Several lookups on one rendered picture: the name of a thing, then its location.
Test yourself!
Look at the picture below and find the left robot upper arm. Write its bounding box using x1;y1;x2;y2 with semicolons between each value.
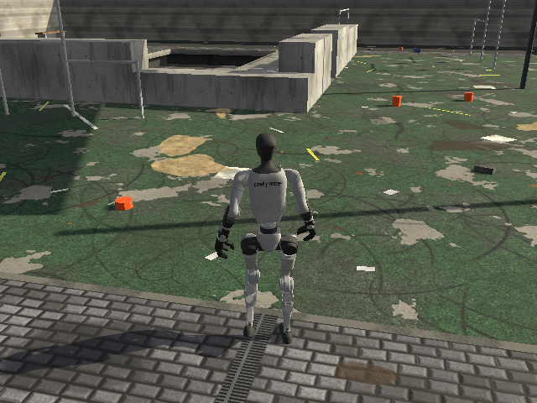
227;170;250;218

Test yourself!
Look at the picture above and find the right robot upper arm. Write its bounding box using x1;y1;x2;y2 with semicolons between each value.
284;169;309;214

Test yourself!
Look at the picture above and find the left robot forearm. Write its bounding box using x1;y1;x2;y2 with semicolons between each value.
216;205;235;242

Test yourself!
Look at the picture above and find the left robot thigh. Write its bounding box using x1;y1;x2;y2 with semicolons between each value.
241;233;260;284

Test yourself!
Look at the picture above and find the left robot hand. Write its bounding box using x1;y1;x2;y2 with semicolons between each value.
215;238;234;259

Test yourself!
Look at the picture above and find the right robot forearm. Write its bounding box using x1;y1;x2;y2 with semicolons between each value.
300;201;315;229

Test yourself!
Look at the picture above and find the robot torso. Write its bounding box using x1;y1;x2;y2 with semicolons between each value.
248;165;287;252

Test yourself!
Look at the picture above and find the right robot hand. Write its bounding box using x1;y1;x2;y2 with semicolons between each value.
297;226;316;241

